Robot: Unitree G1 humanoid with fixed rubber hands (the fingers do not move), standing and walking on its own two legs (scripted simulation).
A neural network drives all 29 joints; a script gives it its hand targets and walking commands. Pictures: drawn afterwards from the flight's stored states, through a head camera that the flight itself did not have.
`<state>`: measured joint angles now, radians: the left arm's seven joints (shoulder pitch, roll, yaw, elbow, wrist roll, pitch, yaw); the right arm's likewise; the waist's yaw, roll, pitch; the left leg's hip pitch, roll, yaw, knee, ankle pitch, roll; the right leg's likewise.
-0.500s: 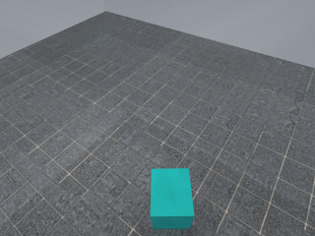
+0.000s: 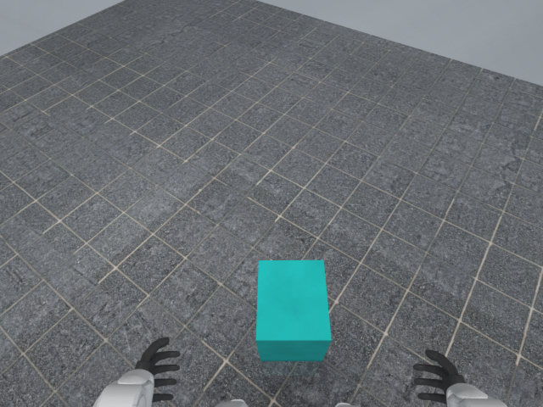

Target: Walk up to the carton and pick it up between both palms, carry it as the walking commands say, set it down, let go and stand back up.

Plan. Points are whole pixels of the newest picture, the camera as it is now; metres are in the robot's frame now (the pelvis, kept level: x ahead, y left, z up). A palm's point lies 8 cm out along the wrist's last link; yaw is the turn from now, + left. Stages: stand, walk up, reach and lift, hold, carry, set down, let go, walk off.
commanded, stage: reach and lift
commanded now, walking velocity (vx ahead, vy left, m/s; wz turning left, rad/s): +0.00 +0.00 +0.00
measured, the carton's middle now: (291, 312) +0.46 -0.01 -0.62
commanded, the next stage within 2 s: none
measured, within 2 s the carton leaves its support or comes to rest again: neither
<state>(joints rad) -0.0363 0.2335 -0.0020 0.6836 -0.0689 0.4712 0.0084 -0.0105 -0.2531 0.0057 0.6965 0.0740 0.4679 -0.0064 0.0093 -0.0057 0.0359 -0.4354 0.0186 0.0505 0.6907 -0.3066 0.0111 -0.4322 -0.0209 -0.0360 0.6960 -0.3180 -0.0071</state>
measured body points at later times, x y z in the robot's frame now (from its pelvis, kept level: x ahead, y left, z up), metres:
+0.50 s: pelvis -0.01 -0.01 -0.04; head +0.10 -0.01 +0.40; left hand +0.21 +0.22 -0.15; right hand +0.21 -0.22 -0.15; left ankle +0.03 +0.11 -0.72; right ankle +0.03 -0.12 -0.72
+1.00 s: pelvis -0.05 -0.01 -0.08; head +0.16 -0.01 +0.32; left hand +0.35 +0.21 -0.18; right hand +0.35 -0.20 -0.18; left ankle +0.03 +0.11 -0.72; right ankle +0.03 -0.12 -0.72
